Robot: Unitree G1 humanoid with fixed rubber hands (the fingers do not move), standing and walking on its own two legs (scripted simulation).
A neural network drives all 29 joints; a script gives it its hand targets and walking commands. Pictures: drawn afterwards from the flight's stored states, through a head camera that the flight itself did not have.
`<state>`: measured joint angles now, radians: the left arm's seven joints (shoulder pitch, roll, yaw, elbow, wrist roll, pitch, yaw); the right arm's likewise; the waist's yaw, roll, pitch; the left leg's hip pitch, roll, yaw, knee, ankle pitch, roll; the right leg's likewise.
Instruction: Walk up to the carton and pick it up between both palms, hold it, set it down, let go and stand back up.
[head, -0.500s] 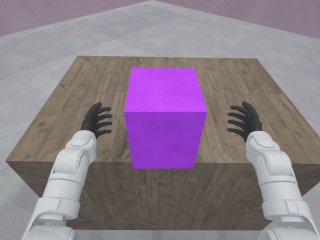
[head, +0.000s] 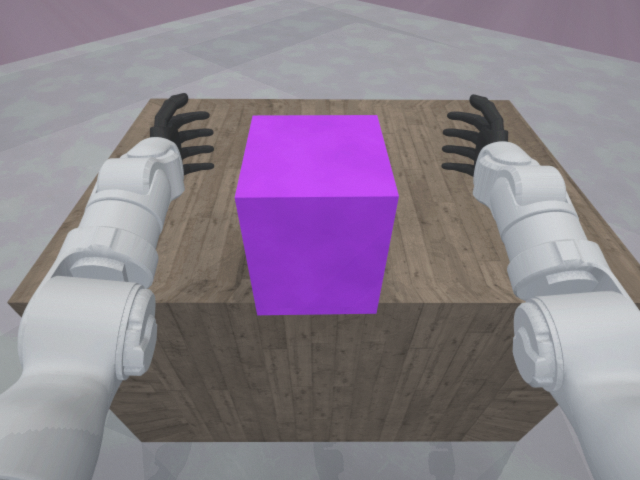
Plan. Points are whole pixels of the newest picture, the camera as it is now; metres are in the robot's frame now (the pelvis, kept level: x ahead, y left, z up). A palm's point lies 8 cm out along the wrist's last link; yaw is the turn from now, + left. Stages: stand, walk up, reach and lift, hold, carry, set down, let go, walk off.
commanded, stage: reach and lift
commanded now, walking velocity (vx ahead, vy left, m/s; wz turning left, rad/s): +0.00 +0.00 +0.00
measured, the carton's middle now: (316, 217) +0.52 +0.00 +0.06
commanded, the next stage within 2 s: none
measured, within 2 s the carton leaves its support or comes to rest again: neither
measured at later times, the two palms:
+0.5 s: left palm (184, 126) +0.54 +0.18 +0.22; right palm (467, 130) +0.51 -0.21 +0.22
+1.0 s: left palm (177, 182) +0.48 +0.19 +0.16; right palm (451, 181) +0.47 -0.19 +0.16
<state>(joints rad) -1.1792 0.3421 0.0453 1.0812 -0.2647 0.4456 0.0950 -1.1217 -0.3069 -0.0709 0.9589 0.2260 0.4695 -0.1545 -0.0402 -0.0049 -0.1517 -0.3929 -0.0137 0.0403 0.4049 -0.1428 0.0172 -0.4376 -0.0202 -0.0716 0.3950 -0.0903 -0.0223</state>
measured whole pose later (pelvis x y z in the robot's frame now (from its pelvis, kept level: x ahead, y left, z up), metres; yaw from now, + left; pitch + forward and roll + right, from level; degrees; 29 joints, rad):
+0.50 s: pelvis +0.06 +0.01 +0.01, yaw +0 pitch +12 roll +0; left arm -1.13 0.35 0.02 0.91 -0.28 0.46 0.11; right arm -1.10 -0.33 -0.07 0.86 0.22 0.48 -0.13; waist -0.05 0.00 -0.15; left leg -0.27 -0.02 0.04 0.14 -0.08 0.00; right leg -0.29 0.00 -0.06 0.06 0.01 -0.01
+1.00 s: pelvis +0.02 +0.01 +0.01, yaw +1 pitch +13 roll +0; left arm -1.08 0.31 0.02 1.05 -0.23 0.28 0.07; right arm -1.06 -0.25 -0.14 1.01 0.16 0.30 -0.12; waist -0.05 -0.01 -0.15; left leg -0.41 -0.03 0.02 0.22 -0.05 0.02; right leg -0.43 -0.02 -0.08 0.19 0.01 -0.01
